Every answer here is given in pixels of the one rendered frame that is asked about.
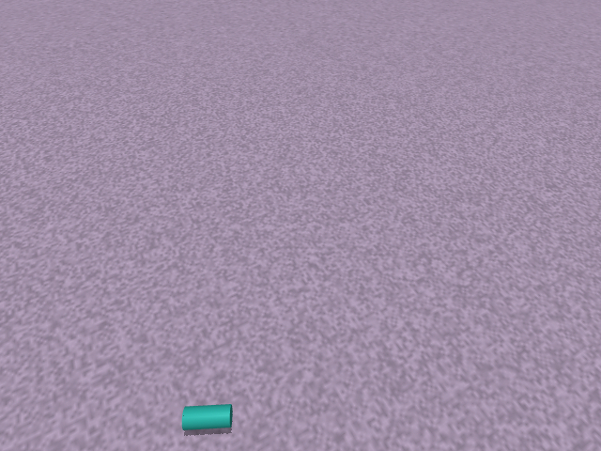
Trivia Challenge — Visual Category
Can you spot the can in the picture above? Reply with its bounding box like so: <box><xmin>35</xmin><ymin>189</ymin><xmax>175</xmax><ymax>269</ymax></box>
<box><xmin>182</xmin><ymin>404</ymin><xmax>232</xmax><ymax>430</ymax></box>

